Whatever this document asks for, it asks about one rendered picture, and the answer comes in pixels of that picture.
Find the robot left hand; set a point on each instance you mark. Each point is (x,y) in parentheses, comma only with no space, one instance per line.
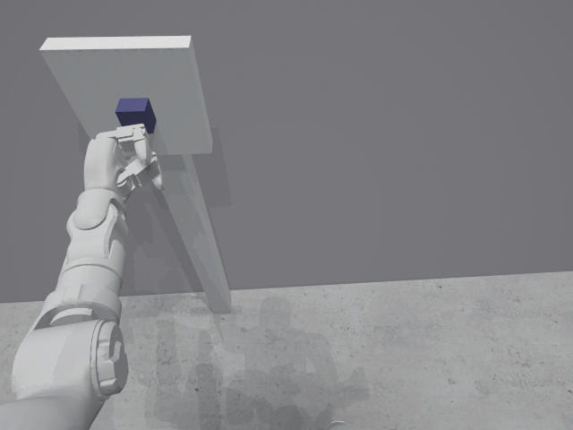
(105,166)

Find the button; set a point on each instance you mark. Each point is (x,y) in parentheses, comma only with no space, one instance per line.
(136,111)

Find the panel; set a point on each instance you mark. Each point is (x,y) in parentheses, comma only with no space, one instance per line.
(95,72)

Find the left robot upper arm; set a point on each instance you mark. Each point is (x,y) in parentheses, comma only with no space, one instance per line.
(64,374)

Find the robot left forearm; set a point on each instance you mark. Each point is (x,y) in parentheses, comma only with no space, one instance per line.
(89,283)

